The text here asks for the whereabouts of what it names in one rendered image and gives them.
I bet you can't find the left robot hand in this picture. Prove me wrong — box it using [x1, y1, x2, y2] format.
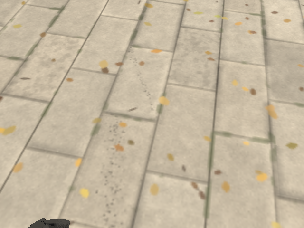
[28, 218, 70, 228]

